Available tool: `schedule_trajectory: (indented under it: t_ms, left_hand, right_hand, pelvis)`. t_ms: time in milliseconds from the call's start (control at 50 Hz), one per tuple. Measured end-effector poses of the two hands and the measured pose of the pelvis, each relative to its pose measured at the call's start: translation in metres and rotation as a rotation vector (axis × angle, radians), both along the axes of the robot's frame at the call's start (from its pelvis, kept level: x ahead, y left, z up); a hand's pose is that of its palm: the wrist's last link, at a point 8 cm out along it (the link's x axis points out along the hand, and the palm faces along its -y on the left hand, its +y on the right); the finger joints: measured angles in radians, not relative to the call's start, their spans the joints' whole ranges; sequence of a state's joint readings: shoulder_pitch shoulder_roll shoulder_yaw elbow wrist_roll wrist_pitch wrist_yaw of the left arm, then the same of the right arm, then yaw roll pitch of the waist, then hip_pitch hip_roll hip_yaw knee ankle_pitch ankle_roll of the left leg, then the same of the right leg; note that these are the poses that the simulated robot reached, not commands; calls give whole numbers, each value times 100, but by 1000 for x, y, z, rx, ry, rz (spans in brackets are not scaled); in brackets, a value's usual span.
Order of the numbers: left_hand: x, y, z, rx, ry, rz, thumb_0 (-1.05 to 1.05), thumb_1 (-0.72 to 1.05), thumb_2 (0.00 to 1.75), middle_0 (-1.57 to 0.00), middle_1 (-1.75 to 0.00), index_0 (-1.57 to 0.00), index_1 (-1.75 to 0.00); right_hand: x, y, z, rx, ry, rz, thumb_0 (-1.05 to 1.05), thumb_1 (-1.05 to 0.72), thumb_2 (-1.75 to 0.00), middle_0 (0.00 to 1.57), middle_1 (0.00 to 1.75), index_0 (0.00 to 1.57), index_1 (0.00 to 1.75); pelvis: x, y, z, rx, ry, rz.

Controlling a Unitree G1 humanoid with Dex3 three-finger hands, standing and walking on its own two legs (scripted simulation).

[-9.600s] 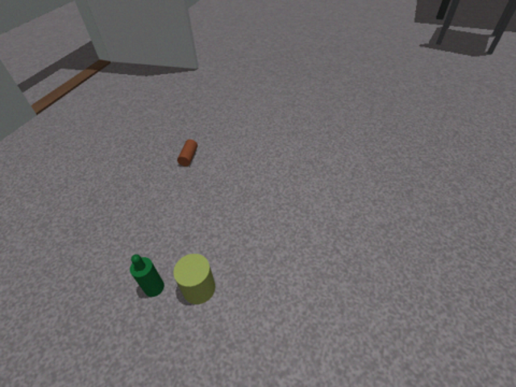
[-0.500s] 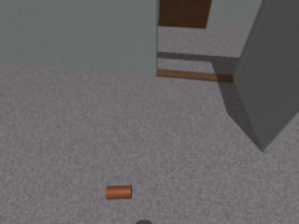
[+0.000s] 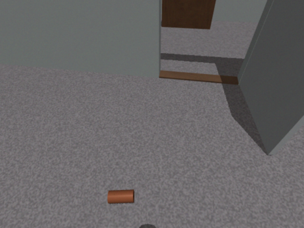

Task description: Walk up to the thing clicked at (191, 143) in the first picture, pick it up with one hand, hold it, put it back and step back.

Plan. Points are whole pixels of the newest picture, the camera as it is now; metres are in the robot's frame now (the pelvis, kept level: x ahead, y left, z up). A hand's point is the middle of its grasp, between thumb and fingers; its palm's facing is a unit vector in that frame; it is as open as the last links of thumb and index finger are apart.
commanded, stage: walk up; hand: left
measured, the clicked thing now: (121, 196) +0.44 +0.24 -0.75
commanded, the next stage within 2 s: stand in 1.24 s
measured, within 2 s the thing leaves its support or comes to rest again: neither
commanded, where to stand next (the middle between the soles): +0.07 +0.00 m, yaw +0 degrees
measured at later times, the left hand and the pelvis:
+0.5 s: hand out of the picture +0.10 +0.24 -0.16, palm faces -0.02 -0.94 -0.34, open 7.4 cm; pelvis +0.02 -0.01 +0.00, yaw -2 degrees
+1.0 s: hand out of the picture +0.12 +0.24 -0.16, palm faces -0.06 -0.94 -0.34, open 7.4 cm; pelvis +0.02 -0.01 -0.01, yaw -3 degrees
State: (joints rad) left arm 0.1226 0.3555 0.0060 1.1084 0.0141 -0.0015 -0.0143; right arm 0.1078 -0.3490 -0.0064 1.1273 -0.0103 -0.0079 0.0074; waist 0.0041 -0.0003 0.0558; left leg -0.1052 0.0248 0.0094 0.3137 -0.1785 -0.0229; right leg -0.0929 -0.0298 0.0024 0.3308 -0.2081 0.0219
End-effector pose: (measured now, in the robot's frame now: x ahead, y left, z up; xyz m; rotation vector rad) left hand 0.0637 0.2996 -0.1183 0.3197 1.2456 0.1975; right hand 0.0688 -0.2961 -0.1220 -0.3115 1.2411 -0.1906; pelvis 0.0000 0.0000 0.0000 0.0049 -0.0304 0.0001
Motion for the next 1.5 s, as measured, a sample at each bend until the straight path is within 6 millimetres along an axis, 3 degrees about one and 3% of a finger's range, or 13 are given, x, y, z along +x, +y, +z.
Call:
schedule_trajectory:
  t_ms: [260, 520, 720, 1140, 1500]
  left_hand:
    - [8, -3, -4, -7, 1, 23, 1, 90, 90, -20, -30, -20, -30]
    - [35, -12, -3, -6, -33, -8, 1, 90, 90, -20, -30, -20, -30]
    - [48, -15, -2, -2, -57, -32, 1, 90, 90, -20, -30, -20, -30]
    - [44, -17, -2, -6, -45, -60, 1, 90, 90, -20, -30, -20, -30]
    - [34, -16, 4, 5, -47, -79, 1, 90, 90, -20, -30, -20, -30]
  right_hand:
    - [11, -10, 4, -21, -39, -8, 0, -91, -90, 20, 30, 20, 30]
    - [22, -16, 3, -24, -67, -32, 0, -91, -90, 20, 30, 20, 30]
    - [17, -18, 2, -21, -69, -50, 0, -91, -90, 20, 30, 20, 30]
    - [-8, -19, 0, -19, -45, -76, 0, -91, -90, 20, 30, 20, 30]
    - [-17, -11, -1, 4, -20, -64, 0, -91, -90, 20, 30, 20, 30]
  pelvis:
    - [16, -5, -3, -2, -6, -15]
    - [23, -10, -5, 0, -10, -32]
    - [23, -12, -6, -2, -17, -45]
    - [14, -11, -6, 4, -23, -66]
    - [-1, -8, -1, -1, -20, -55]
